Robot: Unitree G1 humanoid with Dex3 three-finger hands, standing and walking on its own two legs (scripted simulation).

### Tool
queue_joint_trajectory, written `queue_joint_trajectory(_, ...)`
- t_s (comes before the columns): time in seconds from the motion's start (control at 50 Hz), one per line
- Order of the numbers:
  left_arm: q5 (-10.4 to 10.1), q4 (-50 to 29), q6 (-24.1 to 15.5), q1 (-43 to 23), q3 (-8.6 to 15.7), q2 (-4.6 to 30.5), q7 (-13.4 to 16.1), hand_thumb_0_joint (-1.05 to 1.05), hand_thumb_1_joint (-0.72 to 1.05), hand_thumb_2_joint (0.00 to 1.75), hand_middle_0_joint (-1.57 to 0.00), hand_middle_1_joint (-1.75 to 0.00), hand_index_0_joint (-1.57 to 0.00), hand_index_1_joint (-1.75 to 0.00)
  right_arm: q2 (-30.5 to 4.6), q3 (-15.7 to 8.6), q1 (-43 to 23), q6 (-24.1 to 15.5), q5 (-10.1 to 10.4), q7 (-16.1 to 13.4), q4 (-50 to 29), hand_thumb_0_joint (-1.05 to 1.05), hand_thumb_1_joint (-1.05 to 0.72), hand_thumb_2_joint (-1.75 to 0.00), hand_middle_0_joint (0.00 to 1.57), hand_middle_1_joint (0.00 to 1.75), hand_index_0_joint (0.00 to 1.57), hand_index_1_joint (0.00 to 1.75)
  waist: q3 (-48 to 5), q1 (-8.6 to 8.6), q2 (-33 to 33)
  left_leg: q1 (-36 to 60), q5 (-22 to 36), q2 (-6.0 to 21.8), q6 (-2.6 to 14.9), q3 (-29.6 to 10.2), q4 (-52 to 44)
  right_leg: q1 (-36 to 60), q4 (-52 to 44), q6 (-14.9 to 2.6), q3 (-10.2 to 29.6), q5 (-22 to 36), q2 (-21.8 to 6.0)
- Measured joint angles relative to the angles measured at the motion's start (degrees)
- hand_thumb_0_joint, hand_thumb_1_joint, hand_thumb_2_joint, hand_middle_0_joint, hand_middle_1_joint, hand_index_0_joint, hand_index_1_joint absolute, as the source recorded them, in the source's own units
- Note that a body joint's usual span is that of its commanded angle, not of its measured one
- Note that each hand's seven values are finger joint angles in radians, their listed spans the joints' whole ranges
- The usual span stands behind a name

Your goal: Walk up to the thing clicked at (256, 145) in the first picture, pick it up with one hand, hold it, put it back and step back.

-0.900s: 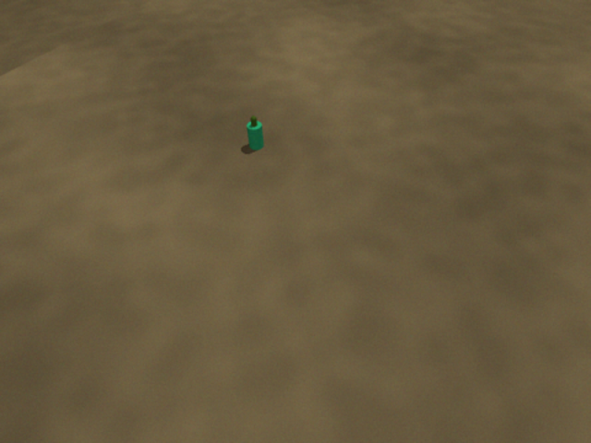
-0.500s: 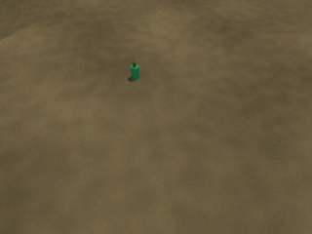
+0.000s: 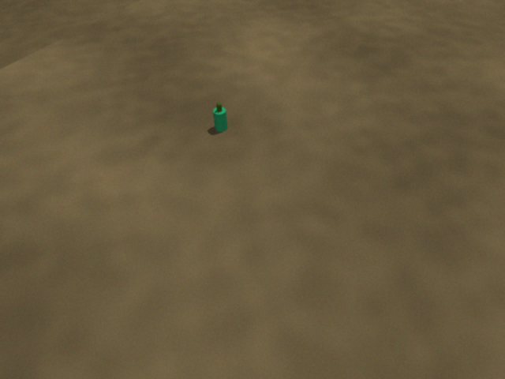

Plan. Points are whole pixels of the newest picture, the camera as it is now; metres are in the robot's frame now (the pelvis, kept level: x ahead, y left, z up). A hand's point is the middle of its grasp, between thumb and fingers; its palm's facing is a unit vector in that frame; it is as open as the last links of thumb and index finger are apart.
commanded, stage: stand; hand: left
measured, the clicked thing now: (220, 115) +1.66 +0.29 -0.69
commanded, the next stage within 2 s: walk up in 0.22 s
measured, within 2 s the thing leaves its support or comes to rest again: neither
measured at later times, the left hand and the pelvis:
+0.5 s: hand out of the picture +0.05 +0.31 -0.15, palm faces +0.09 -0.92 -0.38, open 7.3 cm; pelvis +0.05 +0.02 -0.01, yaw +4 degrees
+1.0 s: hand (108, 266) +0.35 +0.35 -0.14, palm faces -0.05 -0.94 -0.35, open 7.3 cm; pelvis +0.26 +0.07 -0.01, yaw +2 degrees
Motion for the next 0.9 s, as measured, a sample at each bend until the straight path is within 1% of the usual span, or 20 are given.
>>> queue_joint_trajectory(0.22,0.1,-0.1,0.0,0.6,0.0,0.0,0.0,0.01,0.91,0.89,-0.20,-0.30,-0.21,-0.30,-0.1,0.0,0.3,0.1,0.0,0.0,0.1,0.01,-0.91,-0.90,0.20,0.30,0.21,0.30,-0.1,0.00,0.0,-0.1,0.2,-0.1,0.08,0.0,-0.2,-0.1,-0.2,0.08,0.0,0.2,-0.1)
queue_joint_trajectory(0.24,0.3,-0.5,0.0,0.9,0.5,0.1,-0.6,0.01,0.91,0.89,-0.20,-0.30,-0.21,-0.30,0.0,-0.6,0.6,0.0,-0.2,0.6,-0.4,0.01,-0.91,-0.90,0.20,0.30,0.21,0.30,-0.3,-0.06,0.0,-0.7,-1.8,-0.1,0.67,0.0,1.2,-0.7,1.2,-0.26,-0.1,-2.0,-0.1)
queue_joint_trajectory(0.28,0.9,-1.9,-0.6,2.3,1.6,0.7,-2.1,0.01,0.91,0.89,-0.20,-0.30,-0.21,-0.30,-0.4,-1.9,2.3,-0.5,-0.8,1.9,-1.8,0.01,-0.90,-0.90,0.20,0.30,0.21,0.30,-1.4,0.02,-0.2,-2.7,-8.2,-0.4,2.15,-0.2,5.4,-3.0,6.5,-1.48,-0.2,-9.7,-0.2)
queue_joint_trajectory(0.3,1.1,-2.7,-0.8,2.9,2.1,1.1,-2.6,0.01,0.91,0.89,-0.20,-0.30,-0.21,-0.30,-0.7,-2.4,3.1,-0.6,-1.0,2.5,-2.5,0.01,-0.90,-0.90,0.20,0.30,0.21,0.30,-2.0,0.13,-0.2,-3.7,-9.9,-0.6,2.62,-0.3,7.2,-4.2,8.8,-2.02,-0.3,-12.4,-0.3)
queue_joint_trajectory(0.32,1.2,-3.5,-1.1,3.5,2.5,1.5,-3.0,0.01,0.91,0.89,-0.20,-0.30,-0.21,-0.30,-1.2,-2.9,3.8,-0.8,-1.1,2.8,-3.1,0.01,-0.90,-0.90,0.21,0.30,0.21,0.30,-2.3,0.27,-0.2,-4.6,-10.5,-0.6,2.82,-0.4,8.8,-5.1,10.5,-2.47,-0.4,-13.3,-0.4)
queue_joint_trajectory(0.36,1.4,-4.7,-1.9,4.5,3.3,2.4,-3.3,0.01,0.91,0.89,-0.20,-0.30,-0.21,-0.30,-2.2,-3.8,4.8,-0.9,-1.2,3.3,-3.9,0.01,-0.90,-0.90,0.21,0.30,0.21,0.30,-2.3,0.58,0.2,-6.0,-10.5,-0.4,2.46,-0.9,12.2,-5.6,12.1,-2.36,-0.9,-11.4,-0.2)
queue_joint_trajectory(0.4,1.8,-5.6,-2.8,5.8,3.9,3.1,-3.4,0.01,0.91,0.89,-0.20,-0.30,-0.21,-0.30,-3.2,-4.5,5.6,-0.4,-1.4,3.4,-4.0,0.01,-0.90,-0.90,0.21,0.30,0.21,0.30,-2.5,0.71,0.9,-8.9,-13.6,-0.2,2.25,-1.1,19.0,-4.5,11.3,-1.73,-2.2,-7.6,-0.1)
queue_joint_trajectory(0.42,1.9,-6.0,-3.1,6.5,4.2,3.3,-3.4,0.01,0.91,0.89,-0.20,-0.30,-0.21,-0.30,-3.6,-4.7,5.8,-0.2,-1.5,3.4,-3.9,0.01,-0.90,-0.90,0.20,0.30,0.21,0.30,-2.5,1.01,1.3,-10.8,-14.3,-0.1,1.99,-1.2,23.0,-3.5,10.6,-1.54,-2.8,-7.8,-0.1)
queue_joint_trajectory(0.48,1.9,-6.7,-3.3,8.9,4.4,4.0,-3.3,0.01,0.91,0.89,-0.20,-0.30,-0.21,-0.30,-4.8,-5.0,5.8,-0.4,-1.3,4.1,-4.3,0.01,-0.91,-0.90,0.20,0.30,0.21,0.30,-1.8,2.29,1.7,-15.1,-14.3,1.0,1.41,-0.4,27.5,0.9,6.3,-1.44,-3.5,-8.1,-0.3)
queue_joint_trajectory(0.52,1.8,-6.8,-3.0,10.3,4.5,5.1,-3.3,0.01,0.91,0.89,-0.20,-0.30,-0.21,-0.30,-5.1,-5.1,5.4,-0.9,-1.1,4.8,-5.2,0.01,-0.91,-0.90,0.20,0.30,0.21,0.30,-1.2,2.73,1.3,-16.9,-13.2,2.3,1.20,0.1,25.1,3.6,4.0,-0.98,-3.8,-8.1,-0.9)
queue_joint_trajectory(0.58,1.6,-6.9,-2.5,11.7,4.6,6.8,-3.6,0.01,0.91,0.89,-0.20,-0.30,-0.21,-0.30,-5.4,-5.6,4.7,-1.7,-1.1,5.6,-7.1,0.01,-0.91,-0.90,0.20,0.30,0.21,0.30,-0.2,3.05,0.2,-17.3,-6.7,4.0,1.02,1.0,17.7,5.9,4.4,0.41,-4.2,-10.4,-2.2)
queue_joint_trajectory(0.6,1.4,-6.9,-2.2,12.1,4.6,7.3,-3.7,0.01,0.91,0.89,-0.20,-0.30,-0.21,-0.30,-5.6,-5.8,4.6,-2.1,-1.2,5.6,-7.8,0.01,-0.91,-0.90,0.20,0.30,0.21,0.30,0.0,2.95,-0.2,-16.5,-3.9,4.0,0.96,1.6,15.4,6.0,6.5,0.78,-4.2,-12.2,-2.9)
queue_joint_trajectory(0.62,1.3,-7.0,-2.0,12.4,4.5,7.8,-3.7,0.01,0.91,0.89,-0.20,-0.30,-0.21,-0.30,-5.6,-6.1,4.3,-2.6,-1.3,5.4,-8.4,0.01,-0.91,-0.90,0.20,0.30,0.21,0.30,0.4,2.90,-1.1,-16.0,0.1,3.3,0.86,2.5,15.4,5.1,10.6,0.26,-3.7,-14.7,-4.2)
queue_joint_trajectory(0.64,1.0,-6.9,-1.6,12.6,4.5,7.9,-3.5,0.01,0.91,0.89,-0.20,-0.30,-0.21,-0.30,-5.4,-6.4,3.8,-3.1,-1.7,5.0,-9.1,0.01,-0.91,-0.90,0.20,0.30,0.21,0.30,0.8,2.81,-2.1,-15.9,0.0,2.5,0.95,3.7,17.2,2.5,17.9,-0.87,-2.2,-16.1,-5.3)
queue_joint_trajectory(0.68,0.8,-6.4,-0.7,12.2,3.8,7.5,-3.1,0.01,0.91,0.89,-0.20,-0.30,-0.21,-0.30,-4.8,-6.3,3.8,-3.8,-1.2,4.4,-10.5,0.01,-0.91,-0.90,0.20,0.30,0.21,0.30,0.8,1.59,-2.6,-15.0,-3.0,1.7,1.57,4.5,18.8,-4.6,33.9,-2.41,2.5,-17.3,-3.0)
queue_joint_trajectory(0.7,0.5,-6.4,-0.6,11.8,3.3,7.3,-3.1,0.01,0.91,0.89,-0.20,-0.30,-0.20,-0.30,-4.3,-6.0,4.2,-3.9,-0.8,4.2,-10.9,0.01,-0.91,-0.90,0.20,0.30,0.21,0.30,0.6,1.20,-2.9,-13.7,-3.6,1.5,1.90,4.8,17.8,-8.0,39.5,-2.83,3.7,-16.0,-1.9)
queue_joint_trajectory(0.74,-0.1,-7.0,-1.2,11.0,2.8,7.0,-3.3,0.01,0.91,0.89,-0.20,-0.30,-0.20,-0.30,-3.5,-5.1,5.4,-3.8,-0.3,3.9,-11.4,0.01,-0.91,-0.90,0.20,0.30,0.21,0.30,0.3,0.86,-3.6,-10.3,-3.8,1.1,2.30,5.6,14.6,-13.8,43.9,-2.77,3.8,-12.5,-1.4)
queue_joint_trajectory(0.78,-0.2,-8.0,-1.8,10.2,2.6,6.7,-3.9,0.01,0.91,0.89,-0.20,-0.30,-0.20,-0.30,-3.0,-4.4,6.8,-3.9,-0.1,3.8,-11.5,0.01,-0.90,-0.90,0.20,0.30,0.21,0.30,-0.2,0.58,-4.0,-7.0,-3.5,0.6,2.43,6.2,11.1,-18.1,41.9,-1.90,2.9,-9.4,-2.3)
queue_joint_trajectory(0.84,0.2,-9.4,-2.0,9.1,2.7,6.2,-5.1,0.01,0.91,0.89,-0.20,-0.30,-0.20,-0.30,-2.6,-3.8,8.8,-4.2,-0.1,3.8,-11.6,0.01,-0.90,-0.90,0.21,0.30,0.21,0.30,-0.5,0.03,-4.0,-2.6,-3.8,0.0,2.63,6.9,6.8,-22.7,35.5,-0.35,1.6,-5.8,-4.1)
queue_joint_trajectory(0.9,0.5,-10.1,-1.5,7.9,2.9,5.8,-6.0,0.01,0.91,0.89,-0.20,-0.30,-0.21,-0.30,-2.8,-3.7,10.8,-4.6,0.0,3.9,-11.7,0.01,-0.90,-0.90,0.21,0.30,0.21,0.30,-0.6,-0.91,-3.4,1.4,-4.6,-0.4,2.40,7.1,3.4,-25.3,29.0,0.14,1.1,-1.4,-5.5)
